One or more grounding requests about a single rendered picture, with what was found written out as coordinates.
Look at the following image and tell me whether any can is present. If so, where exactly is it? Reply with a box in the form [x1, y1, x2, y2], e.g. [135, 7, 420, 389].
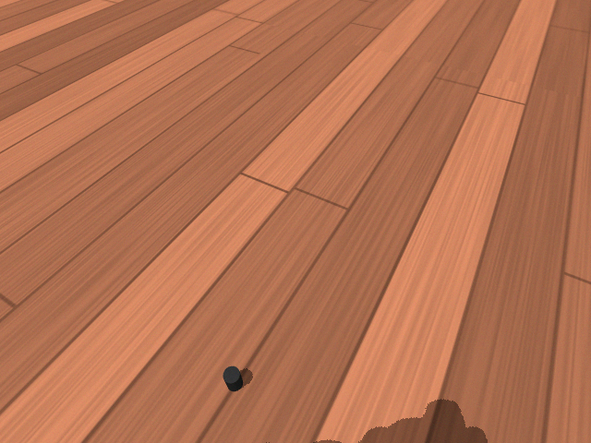
[223, 366, 243, 391]

